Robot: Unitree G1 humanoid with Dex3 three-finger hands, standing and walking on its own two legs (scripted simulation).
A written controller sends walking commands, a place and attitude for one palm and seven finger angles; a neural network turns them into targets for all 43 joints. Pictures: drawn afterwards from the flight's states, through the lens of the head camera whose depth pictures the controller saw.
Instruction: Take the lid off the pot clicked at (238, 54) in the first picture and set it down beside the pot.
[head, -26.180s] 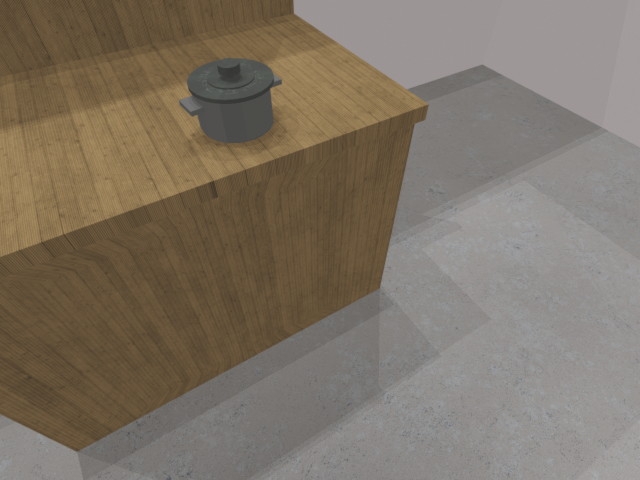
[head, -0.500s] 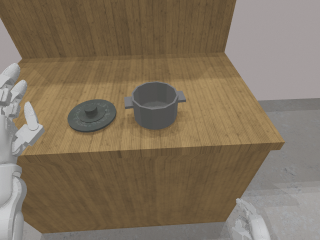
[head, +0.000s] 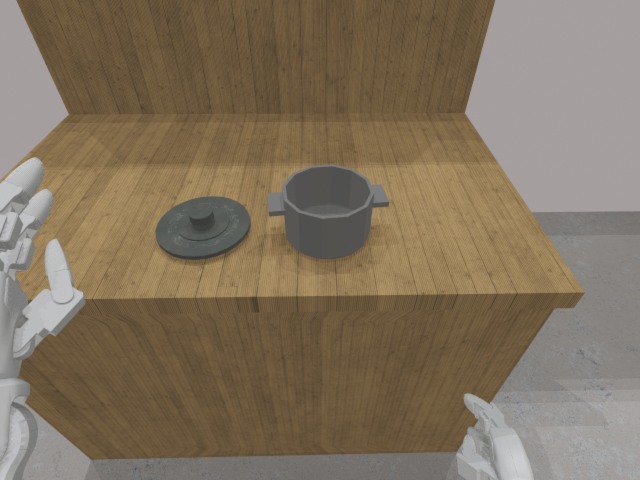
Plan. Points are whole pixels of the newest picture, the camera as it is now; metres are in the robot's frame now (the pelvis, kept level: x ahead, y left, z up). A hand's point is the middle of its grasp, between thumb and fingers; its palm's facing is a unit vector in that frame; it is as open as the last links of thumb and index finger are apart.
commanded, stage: step back with the hand held close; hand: left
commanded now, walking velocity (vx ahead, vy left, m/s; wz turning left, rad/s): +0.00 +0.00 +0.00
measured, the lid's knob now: (201, 214) +0.50 +0.29 +0.05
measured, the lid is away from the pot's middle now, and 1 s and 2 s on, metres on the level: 0.22 0.22 0.22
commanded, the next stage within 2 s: stop stepping back and stand still in 1.36 s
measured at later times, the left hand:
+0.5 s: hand (57, 328) +0.16 +0.25 +0.21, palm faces +0.34 -0.79 -0.51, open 7.4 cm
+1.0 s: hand out of the picture +0.09 +0.27 +0.22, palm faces +0.45 -0.78 -0.44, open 7.5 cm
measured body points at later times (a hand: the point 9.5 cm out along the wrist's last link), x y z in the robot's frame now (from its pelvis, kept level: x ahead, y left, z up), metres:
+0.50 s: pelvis -0.04 +0.02 -0.01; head -0.02 +0.04 +0.44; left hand +0.13 +0.29 +0.24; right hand +0.13 -0.22 -0.07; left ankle +0.02 +0.11 -0.75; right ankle -0.01 -0.13 -0.74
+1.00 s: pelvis -0.11 +0.03 -0.02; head -0.10 +0.06 +0.43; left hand +0.06 +0.31 +0.24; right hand +0.05 -0.20 -0.08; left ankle +0.02 +0.11 -0.75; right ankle -0.13 -0.11 -0.74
